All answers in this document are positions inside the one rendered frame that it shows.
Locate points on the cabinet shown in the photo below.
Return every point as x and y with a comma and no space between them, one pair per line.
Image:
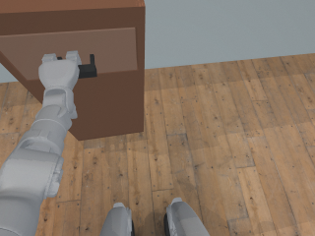
110,104

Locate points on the robot left hand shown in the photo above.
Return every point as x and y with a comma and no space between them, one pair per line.
63,72

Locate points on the robot right shin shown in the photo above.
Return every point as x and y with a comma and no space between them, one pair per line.
175,200

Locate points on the drawer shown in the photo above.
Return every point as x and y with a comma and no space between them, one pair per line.
114,50

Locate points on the left robot thigh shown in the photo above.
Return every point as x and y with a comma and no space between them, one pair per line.
118,222

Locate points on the robot left forearm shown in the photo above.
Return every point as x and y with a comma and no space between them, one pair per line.
49,129

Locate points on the left robot upper arm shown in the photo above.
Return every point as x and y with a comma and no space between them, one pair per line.
31,177

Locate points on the handle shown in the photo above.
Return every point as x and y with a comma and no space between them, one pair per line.
86,70

